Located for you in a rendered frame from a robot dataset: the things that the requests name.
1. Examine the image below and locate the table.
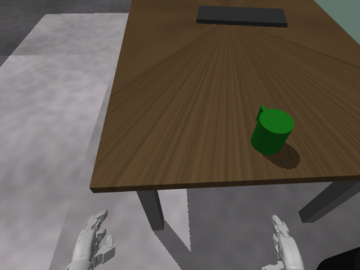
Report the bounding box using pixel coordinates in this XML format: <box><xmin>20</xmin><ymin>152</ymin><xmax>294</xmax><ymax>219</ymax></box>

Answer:
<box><xmin>89</xmin><ymin>0</ymin><xmax>360</xmax><ymax>231</ymax></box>

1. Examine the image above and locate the right robot hand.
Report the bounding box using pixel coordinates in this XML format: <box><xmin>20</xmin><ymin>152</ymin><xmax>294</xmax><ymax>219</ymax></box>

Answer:
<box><xmin>262</xmin><ymin>215</ymin><xmax>305</xmax><ymax>270</ymax></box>

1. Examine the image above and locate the left robot hand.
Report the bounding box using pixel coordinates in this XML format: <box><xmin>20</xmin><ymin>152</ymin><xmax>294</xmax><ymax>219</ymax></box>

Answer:
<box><xmin>71</xmin><ymin>210</ymin><xmax>116</xmax><ymax>268</ymax></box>

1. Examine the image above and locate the left robot arm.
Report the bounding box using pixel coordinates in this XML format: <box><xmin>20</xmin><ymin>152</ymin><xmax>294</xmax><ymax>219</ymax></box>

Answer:
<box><xmin>65</xmin><ymin>259</ymin><xmax>93</xmax><ymax>270</ymax></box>

